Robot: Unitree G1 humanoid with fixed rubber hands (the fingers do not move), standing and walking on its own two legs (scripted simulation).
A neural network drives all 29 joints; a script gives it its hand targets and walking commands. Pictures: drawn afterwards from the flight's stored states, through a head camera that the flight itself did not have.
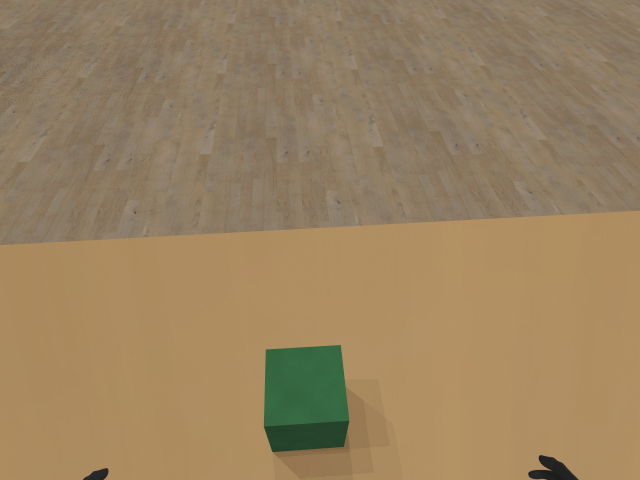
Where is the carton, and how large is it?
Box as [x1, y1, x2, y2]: [264, 345, 348, 451]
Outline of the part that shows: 340,345 266,349 264,428 272,451 343,446 348,424 348,413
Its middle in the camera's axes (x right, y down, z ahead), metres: -0.03 +0.47 +1.10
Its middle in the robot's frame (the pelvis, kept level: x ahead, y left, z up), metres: +0.44 +0.03 -0.66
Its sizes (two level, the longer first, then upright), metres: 0.210 0.200 0.250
